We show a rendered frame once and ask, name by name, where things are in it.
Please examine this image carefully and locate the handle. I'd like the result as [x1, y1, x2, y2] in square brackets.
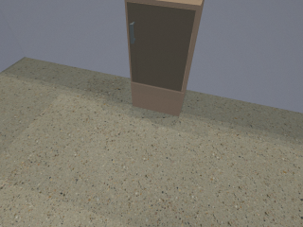
[130, 22, 136, 44]

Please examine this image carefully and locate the cupboard door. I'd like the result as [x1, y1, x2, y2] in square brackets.
[127, 1, 196, 92]

